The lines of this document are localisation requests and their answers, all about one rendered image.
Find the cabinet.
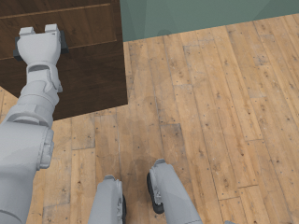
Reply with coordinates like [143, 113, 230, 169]
[0, 0, 128, 121]

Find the drawer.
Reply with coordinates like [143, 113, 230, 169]
[0, 3, 115, 59]

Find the handle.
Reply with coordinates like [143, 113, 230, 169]
[13, 30, 69, 62]

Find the right robot thigh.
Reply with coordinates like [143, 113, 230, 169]
[149, 162, 204, 224]

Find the left robot thigh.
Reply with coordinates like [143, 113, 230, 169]
[87, 178, 123, 224]

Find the robot left upper arm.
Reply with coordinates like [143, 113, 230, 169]
[0, 121, 54, 224]

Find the robot left hand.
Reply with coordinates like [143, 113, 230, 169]
[17, 23, 63, 92]

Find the robot thigh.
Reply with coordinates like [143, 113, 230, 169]
[149, 162, 204, 224]
[87, 178, 123, 224]

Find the robot left forearm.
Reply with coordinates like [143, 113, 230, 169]
[0, 61, 60, 129]

